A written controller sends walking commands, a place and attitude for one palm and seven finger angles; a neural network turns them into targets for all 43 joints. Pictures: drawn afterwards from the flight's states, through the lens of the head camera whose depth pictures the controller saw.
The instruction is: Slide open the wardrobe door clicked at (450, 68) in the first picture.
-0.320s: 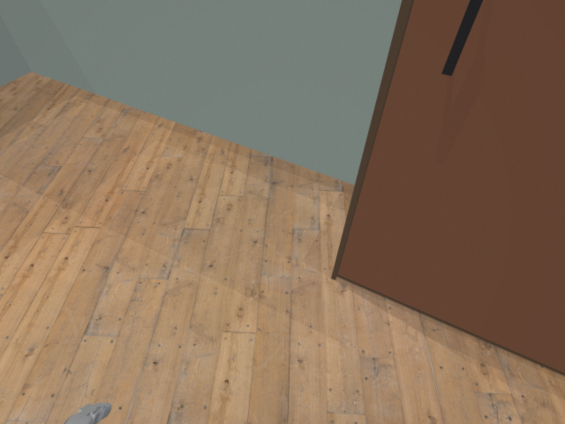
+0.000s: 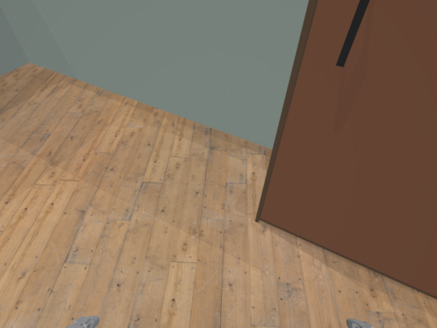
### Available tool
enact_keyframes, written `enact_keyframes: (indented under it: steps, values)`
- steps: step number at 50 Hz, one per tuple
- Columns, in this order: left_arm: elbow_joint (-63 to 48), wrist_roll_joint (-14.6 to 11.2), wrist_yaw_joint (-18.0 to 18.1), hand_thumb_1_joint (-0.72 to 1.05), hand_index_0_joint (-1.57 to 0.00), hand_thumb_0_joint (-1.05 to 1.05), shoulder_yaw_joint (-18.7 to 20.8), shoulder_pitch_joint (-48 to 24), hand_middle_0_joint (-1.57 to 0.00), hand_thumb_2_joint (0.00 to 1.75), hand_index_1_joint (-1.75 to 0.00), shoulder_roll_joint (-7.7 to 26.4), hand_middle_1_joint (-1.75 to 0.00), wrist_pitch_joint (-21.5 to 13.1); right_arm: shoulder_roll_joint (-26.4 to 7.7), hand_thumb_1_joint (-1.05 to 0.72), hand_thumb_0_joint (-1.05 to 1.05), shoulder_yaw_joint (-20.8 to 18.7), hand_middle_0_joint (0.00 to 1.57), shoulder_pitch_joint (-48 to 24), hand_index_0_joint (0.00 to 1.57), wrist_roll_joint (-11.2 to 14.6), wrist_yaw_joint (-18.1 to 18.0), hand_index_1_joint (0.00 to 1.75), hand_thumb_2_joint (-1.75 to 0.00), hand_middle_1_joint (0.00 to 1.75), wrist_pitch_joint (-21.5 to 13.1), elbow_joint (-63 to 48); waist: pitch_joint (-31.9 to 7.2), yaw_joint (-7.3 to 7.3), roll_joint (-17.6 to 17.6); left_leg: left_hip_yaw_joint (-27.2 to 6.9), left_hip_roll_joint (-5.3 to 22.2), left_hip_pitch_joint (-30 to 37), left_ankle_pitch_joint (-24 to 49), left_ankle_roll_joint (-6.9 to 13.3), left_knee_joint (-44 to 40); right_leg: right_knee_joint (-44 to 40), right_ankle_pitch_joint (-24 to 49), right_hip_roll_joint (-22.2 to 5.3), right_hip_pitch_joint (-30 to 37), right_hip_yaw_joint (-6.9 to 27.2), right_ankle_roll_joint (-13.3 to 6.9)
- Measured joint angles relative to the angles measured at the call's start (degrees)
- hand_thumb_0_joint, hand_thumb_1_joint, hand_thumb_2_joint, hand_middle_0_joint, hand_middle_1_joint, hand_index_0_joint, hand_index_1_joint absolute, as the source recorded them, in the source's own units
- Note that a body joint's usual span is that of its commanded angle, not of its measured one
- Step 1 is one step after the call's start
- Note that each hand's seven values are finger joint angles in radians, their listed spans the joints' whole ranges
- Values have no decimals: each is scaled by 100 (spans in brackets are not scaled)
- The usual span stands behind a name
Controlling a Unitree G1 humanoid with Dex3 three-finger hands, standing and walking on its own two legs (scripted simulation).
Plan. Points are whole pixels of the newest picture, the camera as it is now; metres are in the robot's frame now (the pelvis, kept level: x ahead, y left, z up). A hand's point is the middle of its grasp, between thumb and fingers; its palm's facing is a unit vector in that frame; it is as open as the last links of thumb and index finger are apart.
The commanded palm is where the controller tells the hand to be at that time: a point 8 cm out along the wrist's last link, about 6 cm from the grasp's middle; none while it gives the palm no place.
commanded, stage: stand and wait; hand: left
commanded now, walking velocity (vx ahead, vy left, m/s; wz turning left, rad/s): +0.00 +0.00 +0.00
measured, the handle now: (357, 20) +0.71 -0.26 +0.27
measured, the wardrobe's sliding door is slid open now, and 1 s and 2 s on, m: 0.00 0.00 0.00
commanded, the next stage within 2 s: look at it before walking up in 0.50 s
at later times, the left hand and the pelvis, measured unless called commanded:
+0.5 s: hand out of the picture +0.06 +0.24 -0.15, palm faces -0.03 -0.94 -0.34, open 7.4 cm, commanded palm none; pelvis -0.01 -0.01 +0.00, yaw +0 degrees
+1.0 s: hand out of the picture +0.06 +0.23 -0.15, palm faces -0.03 -0.94 -0.33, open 7.4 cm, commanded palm none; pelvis -0.02 -0.01 +0.01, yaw +0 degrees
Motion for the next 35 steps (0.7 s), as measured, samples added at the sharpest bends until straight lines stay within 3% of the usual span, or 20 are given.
enact_keyframes:
  steps: [35]
  values:
    - [414,-8,-29,90,-21,0,30,-4,-21,89,-30,60,-30,-40,-84,-90,1,8,21,272,20,27,13,30,-90,30,-6,535,82,-50,44,-32,122,60,380,-121,-415,-388,369,118,44,-35,-107]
